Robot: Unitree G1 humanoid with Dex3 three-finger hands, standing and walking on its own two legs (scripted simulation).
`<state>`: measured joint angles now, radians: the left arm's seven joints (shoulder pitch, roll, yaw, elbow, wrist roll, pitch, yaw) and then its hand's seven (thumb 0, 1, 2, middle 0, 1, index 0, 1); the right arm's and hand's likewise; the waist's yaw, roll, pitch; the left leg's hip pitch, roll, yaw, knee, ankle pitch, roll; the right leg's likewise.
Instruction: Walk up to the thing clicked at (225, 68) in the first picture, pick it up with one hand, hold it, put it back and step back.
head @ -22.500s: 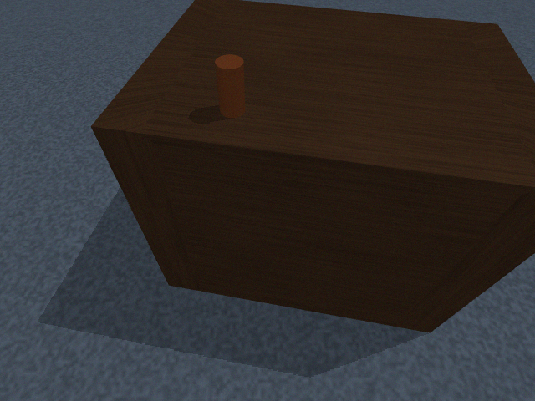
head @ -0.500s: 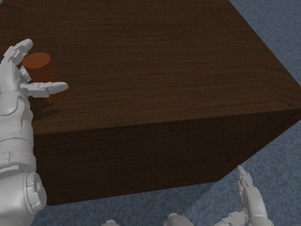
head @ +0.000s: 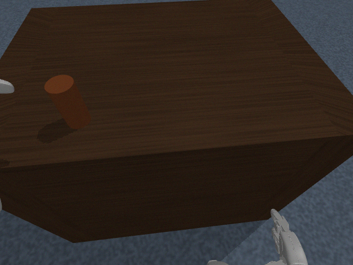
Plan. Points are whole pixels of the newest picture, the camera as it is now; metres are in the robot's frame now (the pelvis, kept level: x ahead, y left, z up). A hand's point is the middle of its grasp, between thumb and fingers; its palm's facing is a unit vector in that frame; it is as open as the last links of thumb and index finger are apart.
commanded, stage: sink last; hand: left
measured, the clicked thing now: (70, 103) +0.45 +0.22 +0.11
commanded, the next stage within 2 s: home in 1.04 s
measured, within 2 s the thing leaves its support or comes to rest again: neither
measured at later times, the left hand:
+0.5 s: hand out of the picture +0.26 +0.28 +0.20, palm faces +0.43 -0.80 -0.42, open 17.4 cm
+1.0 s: hand out of the picture +0.17 +0.25 +0.20, palm faces +0.47 -0.77 -0.43, open 17.5 cm
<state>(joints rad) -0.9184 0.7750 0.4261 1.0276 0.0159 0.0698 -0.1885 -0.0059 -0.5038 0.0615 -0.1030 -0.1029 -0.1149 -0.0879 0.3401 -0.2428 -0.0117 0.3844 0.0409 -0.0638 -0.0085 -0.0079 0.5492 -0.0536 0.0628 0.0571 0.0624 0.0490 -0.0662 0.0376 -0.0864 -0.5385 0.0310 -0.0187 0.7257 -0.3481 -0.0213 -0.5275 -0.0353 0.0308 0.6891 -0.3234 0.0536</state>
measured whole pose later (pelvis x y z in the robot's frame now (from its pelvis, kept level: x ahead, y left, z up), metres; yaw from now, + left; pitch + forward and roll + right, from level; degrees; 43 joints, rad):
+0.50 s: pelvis +0.01 +0.00 +0.01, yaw +1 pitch +3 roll -1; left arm 0.14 0.45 0.44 -0.20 -0.08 -0.08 -0.03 -0.01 -0.53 0.01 -0.07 -0.04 -0.07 -0.04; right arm 0.35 -0.23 -0.15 0.42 0.06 -0.07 0.00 -0.01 0.53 -0.06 0.07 0.06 0.06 0.05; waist 0.04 0.06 -0.06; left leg -0.36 0.03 -0.04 0.65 -0.35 -0.03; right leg -0.34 -0.04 0.01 0.62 -0.33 0.05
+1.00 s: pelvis -0.01 -0.03 +0.01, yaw +2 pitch -2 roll +1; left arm 0.40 0.36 0.44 -0.34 -0.08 -0.29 0.00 -0.01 -0.54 0.03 -0.07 -0.06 -0.07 -0.05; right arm 0.36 -0.22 -0.17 0.43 0.03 -0.12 -0.04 -0.01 0.51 -0.06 0.06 0.06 0.06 0.05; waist 0.07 0.04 0.00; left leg -0.28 0.02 -0.05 0.60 -0.29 -0.05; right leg -0.29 -0.05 -0.01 0.64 -0.32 0.02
